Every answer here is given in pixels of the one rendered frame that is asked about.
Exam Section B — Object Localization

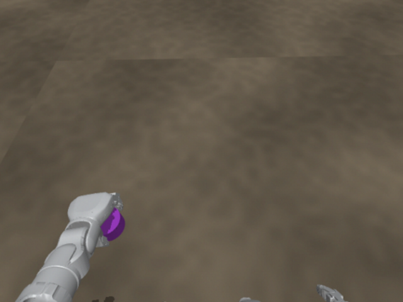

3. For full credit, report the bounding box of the right robot hand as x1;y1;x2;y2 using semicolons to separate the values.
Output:
316;284;348;302

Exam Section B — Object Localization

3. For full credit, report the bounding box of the left robot hand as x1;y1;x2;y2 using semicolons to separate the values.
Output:
67;192;123;247

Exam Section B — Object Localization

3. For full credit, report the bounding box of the tin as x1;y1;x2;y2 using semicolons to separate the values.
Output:
100;207;125;241

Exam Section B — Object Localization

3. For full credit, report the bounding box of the left robot arm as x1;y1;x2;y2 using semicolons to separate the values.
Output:
15;217;101;302

